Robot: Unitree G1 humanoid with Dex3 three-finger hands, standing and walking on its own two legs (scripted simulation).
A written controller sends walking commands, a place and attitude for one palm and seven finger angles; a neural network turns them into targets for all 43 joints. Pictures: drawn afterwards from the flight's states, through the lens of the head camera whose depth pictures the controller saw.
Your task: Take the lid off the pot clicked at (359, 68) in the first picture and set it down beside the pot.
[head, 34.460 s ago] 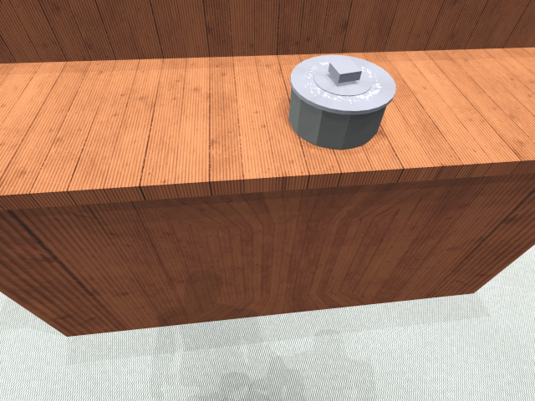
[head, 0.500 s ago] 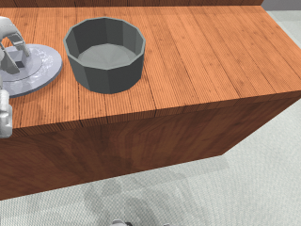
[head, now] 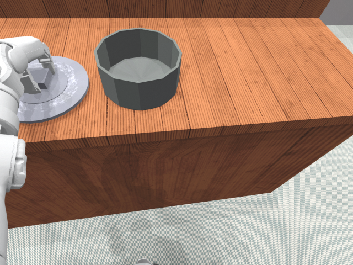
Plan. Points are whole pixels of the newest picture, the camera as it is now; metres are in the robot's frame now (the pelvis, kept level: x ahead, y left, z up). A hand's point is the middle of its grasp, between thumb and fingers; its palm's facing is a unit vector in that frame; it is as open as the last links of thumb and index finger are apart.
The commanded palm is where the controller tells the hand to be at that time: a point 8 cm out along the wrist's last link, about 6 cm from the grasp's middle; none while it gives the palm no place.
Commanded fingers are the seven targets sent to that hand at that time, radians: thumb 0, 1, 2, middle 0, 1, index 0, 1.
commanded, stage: open the fingers wide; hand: left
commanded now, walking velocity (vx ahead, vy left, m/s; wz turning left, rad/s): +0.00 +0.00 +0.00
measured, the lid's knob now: (37, 78) +0.52 +0.28 +0.10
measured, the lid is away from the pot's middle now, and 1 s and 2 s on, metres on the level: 0.23 0.23 0.23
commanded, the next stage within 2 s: raise the empty hand in 0.74 s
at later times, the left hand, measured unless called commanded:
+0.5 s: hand (30, 74) +0.50 +0.28 +0.13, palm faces -0.40 -0.10 -0.91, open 10.2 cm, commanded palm +0.53 +0.27 +0.19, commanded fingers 0.00 -0.06 0.75 -0.39 -0.77 -0.39 -0.77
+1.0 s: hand (23, 72) +0.50 +0.28 +0.14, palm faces -0.37 -0.08 -0.92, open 11.1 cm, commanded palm +0.53 +0.27 +0.21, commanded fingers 0.00 -0.08 0.80 -0.42 -0.73 -0.42 -0.73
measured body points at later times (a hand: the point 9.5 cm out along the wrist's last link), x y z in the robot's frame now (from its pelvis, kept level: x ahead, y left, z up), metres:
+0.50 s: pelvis +0.00 +0.00 +0.00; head +0.08 +0.03 +0.44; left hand +0.52 +0.28 +0.19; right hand -0.03 -0.28 -0.11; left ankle +0.03 +0.04 -0.71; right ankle -0.04 -0.12 -0.71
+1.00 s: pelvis +0.00 +0.01 +0.00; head +0.07 +0.04 +0.44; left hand +0.51 +0.29 +0.20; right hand -0.02 -0.27 -0.11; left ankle +0.03 +0.04 -0.71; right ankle -0.04 -0.12 -0.71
